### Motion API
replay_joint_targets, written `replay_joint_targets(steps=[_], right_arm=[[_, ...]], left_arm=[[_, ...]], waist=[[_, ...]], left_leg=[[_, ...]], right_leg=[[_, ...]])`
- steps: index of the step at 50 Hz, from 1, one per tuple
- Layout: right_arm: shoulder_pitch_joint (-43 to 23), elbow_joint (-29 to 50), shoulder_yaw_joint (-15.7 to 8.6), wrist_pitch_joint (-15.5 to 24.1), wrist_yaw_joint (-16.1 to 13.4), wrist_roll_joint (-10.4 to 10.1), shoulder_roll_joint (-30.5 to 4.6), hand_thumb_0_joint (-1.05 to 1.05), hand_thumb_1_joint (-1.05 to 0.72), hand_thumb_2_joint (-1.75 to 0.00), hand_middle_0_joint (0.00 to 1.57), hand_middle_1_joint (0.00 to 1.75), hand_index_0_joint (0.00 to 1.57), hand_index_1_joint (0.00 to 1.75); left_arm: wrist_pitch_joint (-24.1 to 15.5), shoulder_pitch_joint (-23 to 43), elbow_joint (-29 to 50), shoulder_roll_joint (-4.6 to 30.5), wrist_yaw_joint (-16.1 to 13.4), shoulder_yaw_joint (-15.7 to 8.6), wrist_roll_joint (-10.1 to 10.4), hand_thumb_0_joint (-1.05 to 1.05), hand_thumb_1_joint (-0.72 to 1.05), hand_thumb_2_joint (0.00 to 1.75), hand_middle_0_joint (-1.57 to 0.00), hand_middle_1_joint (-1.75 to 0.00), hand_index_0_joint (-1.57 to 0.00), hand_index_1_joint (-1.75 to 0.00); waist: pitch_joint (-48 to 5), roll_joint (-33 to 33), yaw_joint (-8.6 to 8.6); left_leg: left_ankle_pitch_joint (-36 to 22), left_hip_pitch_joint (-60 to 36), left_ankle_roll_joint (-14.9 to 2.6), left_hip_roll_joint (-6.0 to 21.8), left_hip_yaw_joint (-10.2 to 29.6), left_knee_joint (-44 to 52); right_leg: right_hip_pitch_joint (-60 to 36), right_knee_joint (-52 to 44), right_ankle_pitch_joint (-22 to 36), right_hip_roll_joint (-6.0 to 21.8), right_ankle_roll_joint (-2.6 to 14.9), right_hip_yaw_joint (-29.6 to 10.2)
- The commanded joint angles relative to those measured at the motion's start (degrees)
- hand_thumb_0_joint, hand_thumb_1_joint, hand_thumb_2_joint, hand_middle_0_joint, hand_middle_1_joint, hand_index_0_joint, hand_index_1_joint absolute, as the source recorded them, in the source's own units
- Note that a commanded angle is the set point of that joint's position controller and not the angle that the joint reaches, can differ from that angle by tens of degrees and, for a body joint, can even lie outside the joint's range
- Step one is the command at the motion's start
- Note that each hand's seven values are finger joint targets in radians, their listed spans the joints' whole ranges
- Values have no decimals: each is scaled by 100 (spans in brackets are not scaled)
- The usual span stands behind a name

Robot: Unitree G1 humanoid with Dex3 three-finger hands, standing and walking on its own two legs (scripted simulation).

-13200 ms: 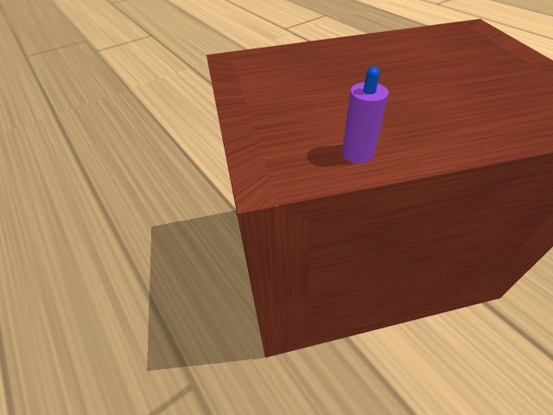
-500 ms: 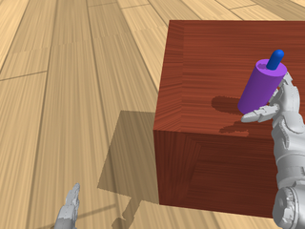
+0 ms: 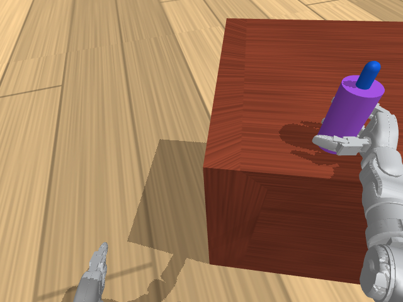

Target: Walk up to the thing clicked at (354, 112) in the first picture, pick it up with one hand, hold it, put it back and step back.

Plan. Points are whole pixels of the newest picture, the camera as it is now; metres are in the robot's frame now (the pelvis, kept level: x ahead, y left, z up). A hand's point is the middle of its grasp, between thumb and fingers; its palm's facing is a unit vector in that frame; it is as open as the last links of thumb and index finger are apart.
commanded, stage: close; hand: right
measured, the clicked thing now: (350, 108) +0.45 -0.21 +0.15
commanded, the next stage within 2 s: settle in 0.10 s
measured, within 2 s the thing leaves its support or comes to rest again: leaves its support in 0.18 s
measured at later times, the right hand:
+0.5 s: hand (349, 106) +0.46 -0.22 +0.15, palm faces +0.21 +0.98 +0.01, open 9.6 cm
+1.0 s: hand (358, 95) +0.46 -0.22 +0.17, palm faces +0.20 +0.98 +0.00, open 9.7 cm
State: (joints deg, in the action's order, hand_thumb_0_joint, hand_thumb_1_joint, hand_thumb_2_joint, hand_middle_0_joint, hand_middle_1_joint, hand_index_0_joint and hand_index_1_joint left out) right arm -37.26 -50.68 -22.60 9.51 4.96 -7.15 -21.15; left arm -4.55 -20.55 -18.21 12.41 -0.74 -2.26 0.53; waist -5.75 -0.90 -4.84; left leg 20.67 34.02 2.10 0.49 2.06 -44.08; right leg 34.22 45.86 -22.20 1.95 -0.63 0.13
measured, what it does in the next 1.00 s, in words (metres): stands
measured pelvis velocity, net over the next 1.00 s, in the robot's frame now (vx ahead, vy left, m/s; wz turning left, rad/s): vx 0.00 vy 0.00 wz -0.01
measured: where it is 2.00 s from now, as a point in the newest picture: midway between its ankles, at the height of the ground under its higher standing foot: outside the picture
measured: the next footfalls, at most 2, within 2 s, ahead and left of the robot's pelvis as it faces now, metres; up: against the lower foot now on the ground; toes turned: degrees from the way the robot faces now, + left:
none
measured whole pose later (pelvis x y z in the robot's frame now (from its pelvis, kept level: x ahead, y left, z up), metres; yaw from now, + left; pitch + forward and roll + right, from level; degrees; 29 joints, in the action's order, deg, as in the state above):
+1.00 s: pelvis +0.00 +0.00 +0.01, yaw +0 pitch +8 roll +1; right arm -44.2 -48.3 -20.8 0.3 5.4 -7.2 -24.0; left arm -5.6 -19.4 -22.6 13.4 -2.1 -2.4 1.3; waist -4.9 -1.3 -3.6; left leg 18.8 28.3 2.1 1.0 1.8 -38.9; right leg 28.5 40.3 -20.0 1.5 -0.7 0.0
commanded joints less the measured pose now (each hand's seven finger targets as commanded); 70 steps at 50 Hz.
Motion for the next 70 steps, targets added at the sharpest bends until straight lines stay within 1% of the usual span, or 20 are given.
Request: replay_joint_targets(steps=[1, 2, 3, 4, 6, 9, 10, 12, 15, 18, 21, 25, 29, 33, 38, 40, 51, 56, 61, 70], right_arm=[[-3444, 2291, -57, 665, -93, -65, -1560, 0, -4, -77, 117, 101, 118, 101], [-3070, 1847, 90, 601, -93, -36, -1256, 0, -8, -81, 119, 104, 120, 104], [-2188, 589, 65, 472, -103, -24, -1028, 0, -12, -85, 122, 108, 123, 108], [-2245, 782, 64, 460, -66, -34, -980, 0, -18, -93, 123, 115, 124, 116], [-3519, 2148, -370, 625, -143, 54, -2113, 0, -21, -102, 128, 122, 130, 122], [-2767, 1088, 193, 386, -47, 44, -1089, 0, -31, -113, 132, 130, 134, 131], [-2629, 725, 136, 370, -36, 20, -1097, 0, -33, -115, 134, 132, 136, 133], [-3564, 1843, -344, 532, -99, 55, -2001, 0, -32, -126, 128, 136, 131, 137], [-2978, 1143, 8, 355, -17, 2, -1392, 0, -24, -128, 130, 140, 135, 140], [-3324, 1478, -282, 350, -40, 4, -1964, 0, -25, -132, 130, 143, 135, 143], [-3065, 1115, -140, 220, -41, -49, -1550, 0, -21, -134, 134, 147, 139, 147], [-3036, 938, -28, 112, -55, -6, -1556, 0, -23, -133, 135, 147, 140, 147], [-3258, 1204, -5, 40, -18, -20, -1646, 0, -17, -134, 132, 147, 137, 147], [-3790, 2022, -24, -64, 21, -63, -1842, 0, -17, -133, 129, 145, 135, 145], [-3419, 1426, -81, -317, 12, -105, -1729, 0, -14, -132, 129, 145, 135, 145], [-3225, 1078, 10, -398, 2, -60, -1577, 0, -15, -132, 129, 145, 134, 145], [-3935, 2067, -24, -497, -10, -124, -1862, 0, -16, -139, 126, 148, 132, 148], [-3602, 1668, 123, -617, -54, -80, -1622, 0, -17, -137, 124, 146, 130, 146], [-3454, 1666, -9, -796, -11, -111, -1748, 0, -16, -141, 125, 149, 131, 149], [-3574, 2534, 27, -931, -83, -176, -1688, 0, -11, -135, 126, 145, 131, 145]], left_arm=[[-424, 290, 1364, 945, -186, -567, 38, 0, -54, 4, -5, -5, -5, -4], [-425, -35, 1114, 771, -182, -435, 30, 0, -54, 4, -5, -5, -5, -4], [-383, -324, 653, 613, -161, -287, 26, 0, -54, 4, -5, -5, -5, -4], [-351, -487, 517, 625, -133, -314, 10, 0, -54, 3, -5, -5, -5, -4], [-382, 94, 1076, 916, -182, -490, -17, 0, -54, 4, -5, -5, -5, -4], [-355, -204, 582, 562, -120, -188, -15, 0, -53, 3, -4, -4, -5, -3], [-353, -154, 399, 591, -117, -225, 3, 0, -53, 3, -4, -5, -6, -4], [-454, 773, 1368, 939, -168, -353, -16, 0, -56, 6, -6, -6, -6, -5], [-370, 73, 761, 879, -144, -412, -10, 0, -55, 6, -5, -5, -6, -5], [-427, 477, 1183, 1141, -196, -576, 31, 0, -55, 5, -5, -5, -6, -5], [-368, 55, 731, 899, -178, -454, 52, 0, -55, 6, -5, -5, -5, -5], [-376, 195, 807, 681, -148, -162, 62, 0, -55, 5, -5, -5, -5, -5], [-390, 76, 640, 952, -180, -493, 59, 0, -55, 5, -5, -5, -5, -5], [-414, 154, 689, 838, -163, -352, 77, 0, -55, 5, -5, -5, -5, -5], [-436, 351, 581, 983, -229, -470, 98, 0, -56, 6, -5, -5, -5, -5], [-424, 229, 335, 748, -203, -267, 90, 0, -56, 6, -5, -5, -5, -5], [-475, 409, 502, 842, -248, -340, 109, 0, -56, 6, -5, -5, -5, -5], [-495, 274, 150, 707, -249, -182, 84, 0, -56, 6, -5, -5, -4, -5], [-495, 171, 13, 960, -244, -445, 67, 0, -57, 6, -5, -5, -4, -5], [-559, 395, 371, 984, -290, -472, 101, 0, -56, 6, -5, -5, -5, -6]], waist=[[-2328, -137, -192], [-2196, -113, -173], [-1304, 68, -212], [-1430, -58, -214], [-2618, -739, -64], [-1945, -616, -65], [-1650, -472, -110], [-2825, -455, 9], [-2185, -430, 5], [-2769, -217, 29], [-2084, -42, -44], [-1633, -35, 50], [-1949, -278, -9], [-2463, -663, 83], [-2095, -117, 35], [-1687, -121, 44], [-2195, -254, 129], [-1835, -403, 171], [-2025, -220, 172], [-2281, -171, 300]], left_leg=[[-1541, -821, -140, -146, -239, 456], [-1697, -751, -147, -147, -257, 395], [-1479, -439, -135, -156, -267, 479], [-1524, -390, -145, -153, -271, 432], [-1794, -731, -168, -113, -232, 381], [-1779, -593, -188, -153, -304, 374], [-1639, -489, -178, -147, -305, 398], [-1919, -971, -156, -122, -271, 367], [-1858, -890, -188, -144, -311, 402], [-2057, -1203, -160, -135, -314, 433], [-1914, -1008, -140, -154, -337, 541], [-1522, -936, -161, -147, -346, 669], [-1716, -963, -166, -141, -312, 677], [-2139, -1138, -177, -124, -319, 672], [-2156, -1238, -143, -121, -348, 772], [-1845, -1128, -141, -118, -336, 846], [-1974, -1395, -153, -97, -315, 916], [-1775, -1225, -198, -142, -383, 992], [-2235, -1460, -165, -96, -336, 1015], [-2385, -1795, -176, -113, -394, 1068]], right_leg=[[-1415, -487, 1449, -72, 170, 52], [-1445, -450, 1627, -73, 156, 50], [-981, -449, 1388, -99, 175, 72], [-1003, -477, 1472, -85, 155, 42], [-1570, -423, 1841, -69, 100, 49], [-1355, -464, 1915, -88, 54, 31], [-1077, -466, 1733, -77, 72, 21], [-1356, -391, 1946, -63, 94, 13], [-1269, -509, 1921, -92, 64, 23], [-1467, -505, 2069, -77, 89, 30], [-1328, -616, 1875, -90, 117, 31], [-1128, -778, 1524, -86, 112, 46], [-1494, -778, 1710, -88, 97, 80], [-1976, -720, 2346, -82, 55, 70], [-1755, -795, 2198, -94, 112, 61], [-1498, -893, 1817, -113, 125, 88], [-1933, -1003, 1951, -123, 114, 89], [-1908, -1122, 1975, -65, 48, 36], [-1972, -1072, 2302, -121, 95, 98], [-2329, -1189, 2565, -108, 79, 75]])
